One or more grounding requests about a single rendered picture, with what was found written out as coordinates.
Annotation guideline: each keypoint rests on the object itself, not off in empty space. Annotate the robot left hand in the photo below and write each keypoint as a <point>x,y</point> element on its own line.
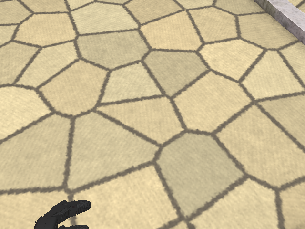
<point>60,213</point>

